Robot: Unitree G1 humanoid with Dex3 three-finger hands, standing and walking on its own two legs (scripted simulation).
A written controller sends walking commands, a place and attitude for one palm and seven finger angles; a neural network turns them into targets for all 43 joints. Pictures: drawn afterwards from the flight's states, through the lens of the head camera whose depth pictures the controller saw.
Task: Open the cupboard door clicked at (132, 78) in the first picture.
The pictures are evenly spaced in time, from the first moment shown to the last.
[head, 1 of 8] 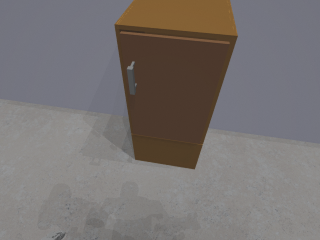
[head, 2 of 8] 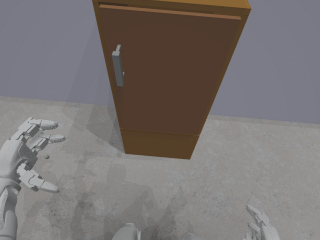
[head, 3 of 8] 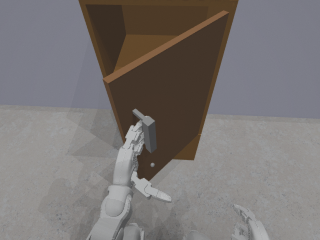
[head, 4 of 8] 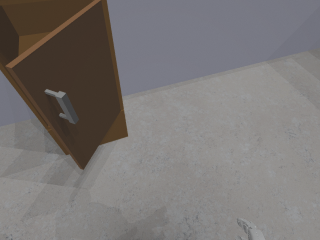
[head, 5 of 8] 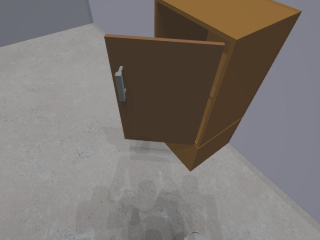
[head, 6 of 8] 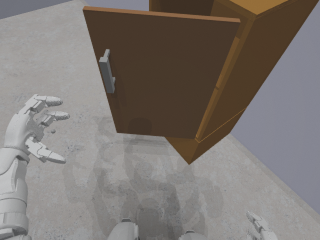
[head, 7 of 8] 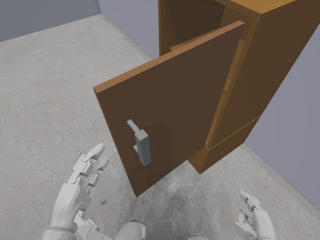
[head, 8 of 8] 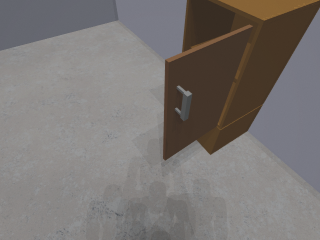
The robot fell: no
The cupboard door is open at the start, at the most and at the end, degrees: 0 94 93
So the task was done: yes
